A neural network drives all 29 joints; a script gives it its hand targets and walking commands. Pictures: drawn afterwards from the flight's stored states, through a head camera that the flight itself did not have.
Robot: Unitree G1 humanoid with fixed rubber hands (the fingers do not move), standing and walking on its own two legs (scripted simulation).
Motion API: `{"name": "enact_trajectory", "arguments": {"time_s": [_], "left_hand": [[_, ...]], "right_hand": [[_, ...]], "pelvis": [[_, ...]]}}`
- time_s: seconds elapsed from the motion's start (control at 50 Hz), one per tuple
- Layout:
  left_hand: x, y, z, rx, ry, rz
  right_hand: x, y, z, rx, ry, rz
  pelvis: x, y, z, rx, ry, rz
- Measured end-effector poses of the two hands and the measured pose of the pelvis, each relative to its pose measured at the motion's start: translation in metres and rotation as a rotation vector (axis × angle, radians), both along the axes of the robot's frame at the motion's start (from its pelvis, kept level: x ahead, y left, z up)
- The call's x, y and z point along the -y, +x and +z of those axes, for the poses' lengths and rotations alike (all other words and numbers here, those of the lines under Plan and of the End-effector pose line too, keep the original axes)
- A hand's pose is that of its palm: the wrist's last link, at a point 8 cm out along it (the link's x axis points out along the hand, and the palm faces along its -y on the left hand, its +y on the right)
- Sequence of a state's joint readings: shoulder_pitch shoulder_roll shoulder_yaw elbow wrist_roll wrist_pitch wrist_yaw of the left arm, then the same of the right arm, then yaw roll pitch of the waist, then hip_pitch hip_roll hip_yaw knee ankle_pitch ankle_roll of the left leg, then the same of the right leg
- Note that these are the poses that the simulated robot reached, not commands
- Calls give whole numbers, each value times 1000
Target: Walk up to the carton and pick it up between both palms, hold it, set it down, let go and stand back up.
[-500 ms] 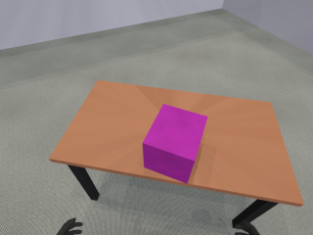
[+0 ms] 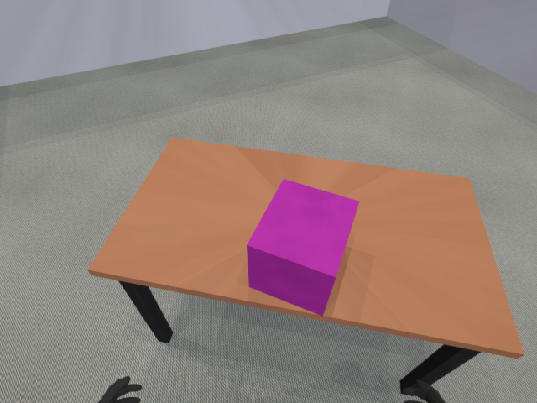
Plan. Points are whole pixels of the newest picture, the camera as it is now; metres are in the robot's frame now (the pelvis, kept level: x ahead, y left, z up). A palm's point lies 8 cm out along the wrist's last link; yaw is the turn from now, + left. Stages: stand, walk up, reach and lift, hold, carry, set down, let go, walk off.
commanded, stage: stand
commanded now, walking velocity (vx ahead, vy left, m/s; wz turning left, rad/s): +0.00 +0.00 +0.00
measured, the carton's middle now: (302, 245) +0.46 -0.07 -0.13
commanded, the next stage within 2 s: none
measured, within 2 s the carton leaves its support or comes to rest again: neither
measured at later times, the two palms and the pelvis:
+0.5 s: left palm out of the picture +0.09 +0.25 -0.10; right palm out of the picture +0.09 -0.25 -0.10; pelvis +0.00 +0.00 +0.00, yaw +0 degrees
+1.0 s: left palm out of the picture +0.09 +0.26 -0.10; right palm out of the picture +0.10 -0.25 -0.10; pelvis +0.01 +0.00 +0.00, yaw +1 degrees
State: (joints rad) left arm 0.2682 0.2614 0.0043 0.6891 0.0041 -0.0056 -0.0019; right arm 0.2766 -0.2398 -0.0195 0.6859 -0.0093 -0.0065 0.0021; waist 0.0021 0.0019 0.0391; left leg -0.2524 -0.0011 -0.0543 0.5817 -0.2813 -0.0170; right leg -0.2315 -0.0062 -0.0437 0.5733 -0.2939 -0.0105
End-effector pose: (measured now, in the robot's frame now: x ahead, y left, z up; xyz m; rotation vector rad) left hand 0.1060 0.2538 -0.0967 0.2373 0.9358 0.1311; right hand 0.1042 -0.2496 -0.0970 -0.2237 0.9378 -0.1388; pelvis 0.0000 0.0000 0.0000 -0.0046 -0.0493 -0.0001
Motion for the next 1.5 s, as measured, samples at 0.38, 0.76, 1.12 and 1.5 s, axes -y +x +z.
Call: {"name": "enact_trajectory", "arguments": {"time_s": [0.38,0.76,1.12,1.5], "left_hand": [[-1,-13,-3,-35,4,14],[-1,-14,-6,-55,2,26],[-3,-17,-6,-78,7,40],[-2,-25,-8,-100,10,55]], "right_hand": [[0,-14,-5,-42,7,-10],[2,-11,-6,-60,-2,-7],[2,-3,-7,-68,-1,2],[5,-10,-10,-95,-4,-3]], "pelvis": [[1,-2,1,-6,2,5],[2,4,1,-8,0,11],[3,7,2,-8,-1,18],[5,7,3,-6,-2,24]]}}
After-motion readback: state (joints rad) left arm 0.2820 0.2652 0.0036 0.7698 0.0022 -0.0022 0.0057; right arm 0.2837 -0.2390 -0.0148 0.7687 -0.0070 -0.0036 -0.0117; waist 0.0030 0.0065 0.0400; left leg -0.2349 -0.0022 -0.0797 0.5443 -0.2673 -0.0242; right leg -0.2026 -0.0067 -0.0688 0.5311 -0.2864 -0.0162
